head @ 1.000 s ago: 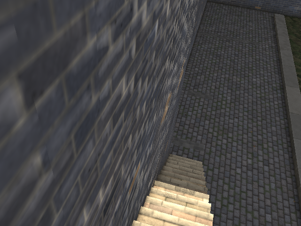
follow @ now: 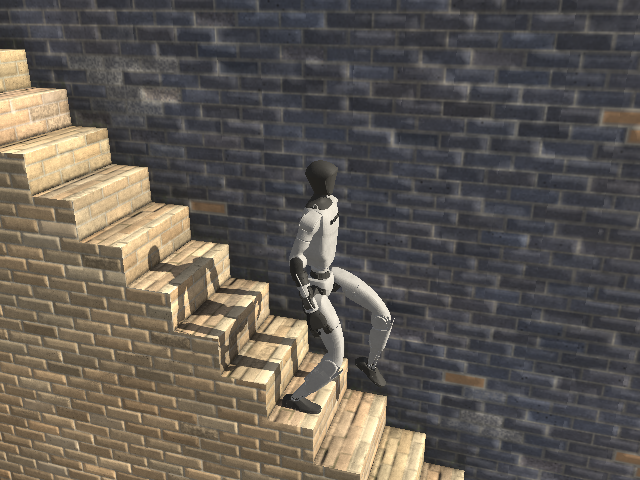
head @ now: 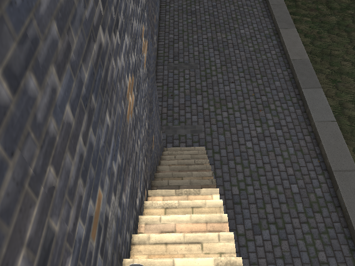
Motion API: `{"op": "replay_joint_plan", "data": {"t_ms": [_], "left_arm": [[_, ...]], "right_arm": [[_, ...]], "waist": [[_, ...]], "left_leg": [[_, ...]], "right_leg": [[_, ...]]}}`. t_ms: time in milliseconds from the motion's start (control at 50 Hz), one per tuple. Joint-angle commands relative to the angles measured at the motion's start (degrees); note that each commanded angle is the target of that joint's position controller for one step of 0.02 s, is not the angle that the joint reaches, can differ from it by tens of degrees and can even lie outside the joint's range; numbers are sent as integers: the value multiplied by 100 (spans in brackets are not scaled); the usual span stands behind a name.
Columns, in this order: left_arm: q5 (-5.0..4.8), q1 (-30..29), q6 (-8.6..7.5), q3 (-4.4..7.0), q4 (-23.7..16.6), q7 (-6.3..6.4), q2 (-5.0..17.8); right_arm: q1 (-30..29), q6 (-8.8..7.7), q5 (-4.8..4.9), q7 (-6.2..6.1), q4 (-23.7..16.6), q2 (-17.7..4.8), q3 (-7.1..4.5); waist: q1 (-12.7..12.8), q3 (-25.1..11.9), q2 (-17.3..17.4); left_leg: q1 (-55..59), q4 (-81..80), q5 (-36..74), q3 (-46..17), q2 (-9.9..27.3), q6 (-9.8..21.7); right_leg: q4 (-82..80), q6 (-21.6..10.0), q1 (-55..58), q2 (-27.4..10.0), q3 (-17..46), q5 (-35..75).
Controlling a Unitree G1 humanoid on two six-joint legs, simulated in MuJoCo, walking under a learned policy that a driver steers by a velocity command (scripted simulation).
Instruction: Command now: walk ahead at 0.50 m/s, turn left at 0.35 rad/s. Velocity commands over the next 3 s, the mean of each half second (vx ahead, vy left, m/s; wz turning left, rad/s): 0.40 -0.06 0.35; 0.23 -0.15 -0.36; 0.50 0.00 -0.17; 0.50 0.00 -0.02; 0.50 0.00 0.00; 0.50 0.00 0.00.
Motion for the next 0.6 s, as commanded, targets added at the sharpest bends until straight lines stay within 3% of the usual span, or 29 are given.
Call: {"op": "replay_joint_plan", "data": {"t_ms": [20,40,80,100,120,140,160,180,200,220,240,260,280,300,320,340,360,380,400,420,440,460,480,500,540,560,580,600], "left_arm": [[-132,-1045,-63,90,-634,-40,1279],[-175,-848,-33,150,-578,-25,1452],[-368,-567,3,242,-566,58,1601],[-428,-513,76,335,-668,84,1650],[-262,-617,135,364,-591,-14,1763],[-167,-827,227,439,-593,-148,1787],[-287,-683,338,519,-471,-240,1898],[-159,222,499,563,-121,-411,1707],[-19,221,549,487,-512,-599,1071],[-226,-445,446,451,-1200,-595,1036],[-424,-1649,240,231,-1872,-505,849],[-573,-2504,42,195,-2410,-385,985],[-573,-2740,-107,171,-2422,-170,1160],[-634,-2215,-7,120,-2046,-70,1116],[-391,-2057,761,331,-1744,-158,893],[-371,-1389,1332,305,-1388,-106,452],[-268,-844,1631,326,-989,-67,79],[-324,-944,1668,435,-1193,-182,249],[-364,-1436,1618,406,-1440,-363,252],[-354,-1483,1517,376,-1405,-510,5],[-380,-1473,1427,358,-1329,-611,-112],[-374,-1550,1428,390,-1296,-615,-2],[-344,-1585,1444,434,-1344,-608,69],[-289,-1750,1412,482,-1426,-600,109],[-170,-2107,1380,597,-1454,-541,260],[-135,-2330,1386,601,-1585,-466,157],[-217,-2015,1380,616,-1545,-425,100],[-529,-1411,1175,649,-1259,-442,207]], "right_arm": [[-591,-170,-208,84,-670,-491,41],[-713,-197,-235,74,-694,-462,83],[-1117,-247,-306,96,-873,-500,127],[-1374,-269,-247,126,-946,-594,148],[-602,-333,-219,104,-662,-668,80],[537,-391,-119,54,-278,-825,-47],[1595,-477,-119,-114,268,-989,-190],[2454,-530,-288,-275,620,-1235,-382],[2570,-562,-66,-175,360,-1532,-407],[3320,-542,176,-5,372,-1753,-449],[2860,-633,221,50,166,-1367,-348],[1986,-640,315,16,-79,-1385,-274],[1349,-655,255,26,-60,-931,-99],[813,-723,94,-104,-24,17,155],[1051,-406,1428,-1039,312,-654,-92],[1320,-374,1143,-1428,265,-1018,-152],[1520,-453,1234,-1523,385,-1141,-232],[1573,-522,1293,-1597,564,-1126,-367],[903,-525,1402,-1654,475,-784,-302],[510,-511,1523,-1675,352,-585,-264],[298,-546,1639,-1684,269,-586,-284],[96,-581,1616,-1737,260,-524,-239],[127,-625,1557,-1790,270,-403,-226],[382,-681,1440,-1787,204,-368,-222],[770,-568,1150,-1774,289,-511,-331],[736,-423,1029,-1797,286,-658,-408],[458,-314,927,-1774,157,-887,-500],[656,-291,658,-1489,230,-873,-510]], "waist": [[-289,337,-491],[-120,484,-503],[245,731,-600],[544,921,-456],[171,612,-575],[-235,500,-114],[-570,491,819],[-678,220,1706],[-402,-542,1671],[-718,-1736,1403],[-914,-1429,411],[-911,-614,337],[-599,-202,-132],[-177,262,-636],[236,762,-951],[251,1467,-1208],[176,879,-376],[237,630,167],[499,653,100],[638,599,52],[655,549,210],[620,543,796],[509,670,886],[221,703,842],[-229,947,814],[-368,1035,963],[-180,707,1123],[-124,641,789]], "left_leg": [[2516,-559,-485,438,-63,-37],[2412,-892,-971,513,-71,-50],[2103,-1808,-1690,539,9,-122],[1915,-2827,-1907,576,86,-183],[3048,-2658,-1945,658,-16,-156],[3792,-3703,-1674,524,113,-114],[4767,-5532,-1369,1151,-275,-185],[6097,-5540,-1090,708,-18,303],[8293,-2562,1886,-35,448,1138],[9674,-1967,3054,-622,862,1894],[9522,-2416,1666,-1323,1361,1824],[8298,-2914,-702,-2506,2019,2031],[6837,-3230,-2753,-3001,2133,1975],[5252,-3014,-3232,-2498,1872,1552],[3842,-3664,-1004,-1924,2325,1536],[3820,-3387,2077,-2000,2315,1045],[3817,-3029,2632,-1634,2128,755],[4129,-2354,1212,-1245,1701,363],[3051,-2319,-1098,-328,964,8],[2012,-2230,-2711,282,531,-133],[1780,-2137,-3609,502,476,-174],[1440,-1960,-4297,722,409,-113],[1466,-1626,-4608,567,669,-36],[1832,-1321,-4705,471,833,-19],[2736,-369,-3964,143,1261,168],[3207,158,-2793,89,1362,325],[3220,508,-2301,3,1501,494],[3859,1737,-1971,669,1031,584]], "right_leg": [[-1344,-836,-2322,-921,577,127],[-1165,-749,-1798,-1027,602,1],[-802,-657,-571,-1083,814,429],[-621,-628,124,-1063,934,685],[364,-484,31,-1064,909,1245],[1415,-277,216,-960,841,1482],[3026,-109,236,-298,274,991],[5657,215,-350,204,-29,45],[7305,365,-3175,560,12,-339],[7935,575,-4285,978,-35,-548],[6925,713,-5405,685,-5,-149],[6390,874,-6022,246,443,-85],[5613,814,-5964,-244,768,71],[3126,791,-5365,-754,1400,2103],[1614,647,-2832,-527,1029,1971],[904,429,-2695,-117,813,3093],[1334,289,-1851,117,711,3600],[857,118,-2407,248,811,5320],[-584,152,-1480,176,504,6961],[-1159,87,-55,364,311,8028],[-1398,49,510,476,294,8594],[-1303,137,1064,565,341,8912],[-1211,147,911,519,576,8841],[-1368,183,583,558,535,8526],[-1359,110,-464,588,348,7417],[-1574,70,-873,594,212,6603],[-1735,-35,-401,587,201,5641],[-3869,-168,-103,717,-304,4870]]}}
